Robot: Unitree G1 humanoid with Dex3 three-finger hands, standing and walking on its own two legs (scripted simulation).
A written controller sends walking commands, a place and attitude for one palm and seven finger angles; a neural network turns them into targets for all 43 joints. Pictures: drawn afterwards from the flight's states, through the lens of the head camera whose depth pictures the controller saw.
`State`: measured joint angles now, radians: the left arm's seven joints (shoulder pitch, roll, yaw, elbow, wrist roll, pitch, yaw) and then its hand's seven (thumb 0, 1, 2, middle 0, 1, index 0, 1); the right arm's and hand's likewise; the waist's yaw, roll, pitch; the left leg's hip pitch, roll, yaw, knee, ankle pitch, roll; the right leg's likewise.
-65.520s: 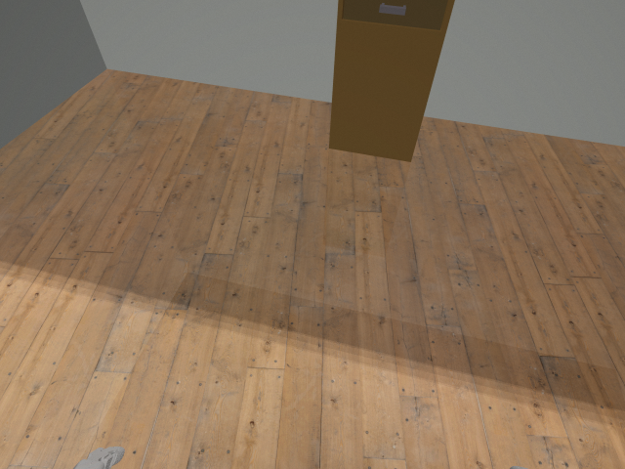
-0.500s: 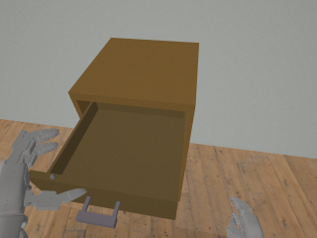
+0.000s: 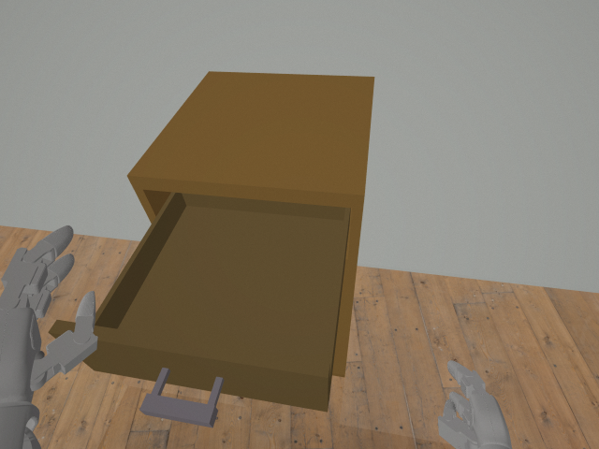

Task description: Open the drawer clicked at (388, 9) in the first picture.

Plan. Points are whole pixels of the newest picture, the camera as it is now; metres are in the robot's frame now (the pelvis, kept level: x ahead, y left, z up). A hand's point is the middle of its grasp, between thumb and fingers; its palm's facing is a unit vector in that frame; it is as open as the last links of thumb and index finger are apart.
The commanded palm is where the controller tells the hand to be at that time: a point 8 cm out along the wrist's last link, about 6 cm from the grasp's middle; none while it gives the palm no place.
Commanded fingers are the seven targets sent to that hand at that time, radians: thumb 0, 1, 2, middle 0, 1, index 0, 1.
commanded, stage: draw the hand back to the body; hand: left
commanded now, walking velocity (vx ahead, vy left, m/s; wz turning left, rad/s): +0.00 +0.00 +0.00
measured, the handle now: (185, 394) +0.19 +0.20 -0.05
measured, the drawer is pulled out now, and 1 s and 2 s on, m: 0.30 0.30 0.30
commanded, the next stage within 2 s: step back with the hand held close in 0.14 s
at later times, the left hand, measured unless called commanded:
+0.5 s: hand (88, 335) +0.18 +0.24 +0.15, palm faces +0.28 -0.81 -0.52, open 7.4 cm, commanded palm +0.11 +0.29 +0.17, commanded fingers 0.00 0.90 0.90 -0.20 -0.30 -0.20 -0.30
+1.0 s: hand (43, 397) +0.12 +0.25 +0.15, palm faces +0.34 -0.83 -0.45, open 7.4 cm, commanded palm +0.06 +0.30 +0.17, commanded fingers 0.00 0.90 0.90 -0.20 -0.30 -0.20 -0.30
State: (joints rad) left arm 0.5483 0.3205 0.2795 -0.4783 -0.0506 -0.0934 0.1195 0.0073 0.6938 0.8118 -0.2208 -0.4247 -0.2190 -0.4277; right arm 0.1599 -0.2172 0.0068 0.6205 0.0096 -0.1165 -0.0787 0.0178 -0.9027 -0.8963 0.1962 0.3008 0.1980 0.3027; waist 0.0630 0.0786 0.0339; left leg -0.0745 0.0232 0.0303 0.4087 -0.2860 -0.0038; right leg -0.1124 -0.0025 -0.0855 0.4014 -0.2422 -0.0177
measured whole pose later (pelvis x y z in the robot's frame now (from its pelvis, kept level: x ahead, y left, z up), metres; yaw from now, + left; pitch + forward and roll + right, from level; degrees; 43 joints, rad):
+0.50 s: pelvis -0.02 +0.01 +0.00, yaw -1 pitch +2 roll +0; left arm 0.62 0.36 0.34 -0.55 -0.04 -0.17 0.11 0.01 0.89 0.90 -0.21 -0.30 -0.20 -0.30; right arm 0.14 -0.24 -0.02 0.55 0.02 -0.02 -0.06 0.02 -0.90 -0.90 0.20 0.30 0.20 0.30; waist -0.01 0.05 0.06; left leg -0.21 0.01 0.05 0.45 -0.27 0.01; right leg -0.26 -0.02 -0.07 0.45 -0.22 0.00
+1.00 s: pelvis -0.07 +0.02 -0.02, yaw +0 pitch +2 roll -1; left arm 0.63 0.36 0.34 -0.64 -0.03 -0.20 0.16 0.01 0.89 0.90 -0.21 -0.30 -0.21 -0.30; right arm 0.16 -0.21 -0.01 0.56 0.01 -0.06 -0.06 0.02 -0.90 -0.90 0.20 0.30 0.20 0.30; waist 0.00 0.00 0.05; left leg -0.38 0.00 0.04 0.61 -0.26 0.03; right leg -0.40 -0.03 -0.08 0.56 -0.19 0.00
